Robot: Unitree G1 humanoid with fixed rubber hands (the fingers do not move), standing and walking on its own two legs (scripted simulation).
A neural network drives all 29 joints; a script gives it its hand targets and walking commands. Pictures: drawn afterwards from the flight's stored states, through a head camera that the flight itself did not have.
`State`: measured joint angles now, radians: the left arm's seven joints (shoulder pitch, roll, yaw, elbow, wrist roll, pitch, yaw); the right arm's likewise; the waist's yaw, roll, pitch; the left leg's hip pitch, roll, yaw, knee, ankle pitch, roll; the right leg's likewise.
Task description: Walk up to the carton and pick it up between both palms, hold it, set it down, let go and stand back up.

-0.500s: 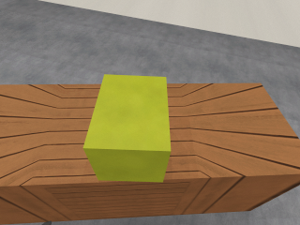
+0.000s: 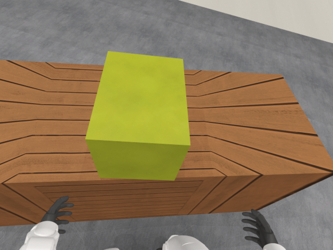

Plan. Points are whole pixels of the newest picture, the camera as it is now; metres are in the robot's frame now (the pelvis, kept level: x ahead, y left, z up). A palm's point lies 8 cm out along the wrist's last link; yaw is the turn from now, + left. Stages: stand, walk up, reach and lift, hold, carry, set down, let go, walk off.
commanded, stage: reach and lift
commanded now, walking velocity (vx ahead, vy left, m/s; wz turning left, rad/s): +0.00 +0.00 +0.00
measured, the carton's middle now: (142, 117) +0.48 +0.03 -0.04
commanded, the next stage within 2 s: none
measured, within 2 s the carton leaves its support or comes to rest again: neither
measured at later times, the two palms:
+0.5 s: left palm (23, 249) +0.16 +0.28 -0.05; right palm out of the picture +0.10 -0.23 -0.06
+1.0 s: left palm (23, 247) +0.16 +0.27 -0.04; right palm (243, 230) +0.15 -0.19 -0.02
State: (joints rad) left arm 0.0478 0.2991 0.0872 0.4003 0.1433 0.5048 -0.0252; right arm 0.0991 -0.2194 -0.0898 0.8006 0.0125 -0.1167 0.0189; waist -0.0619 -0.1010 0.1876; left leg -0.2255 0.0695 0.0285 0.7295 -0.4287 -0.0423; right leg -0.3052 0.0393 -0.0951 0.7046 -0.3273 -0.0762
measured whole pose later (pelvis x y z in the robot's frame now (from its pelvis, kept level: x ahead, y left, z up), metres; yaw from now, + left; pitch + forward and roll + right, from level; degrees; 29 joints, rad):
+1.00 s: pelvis -0.01 +0.03 +0.02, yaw +0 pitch -7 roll +0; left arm 0.21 0.29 -0.02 0.51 -0.14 -0.05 0.01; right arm 0.25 -0.10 -0.09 0.59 0.04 -0.23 -0.02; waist 0.02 -0.05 0.07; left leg -0.07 0.02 0.04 0.50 -0.31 0.00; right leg -0.14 0.02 -0.05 0.48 -0.21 -0.03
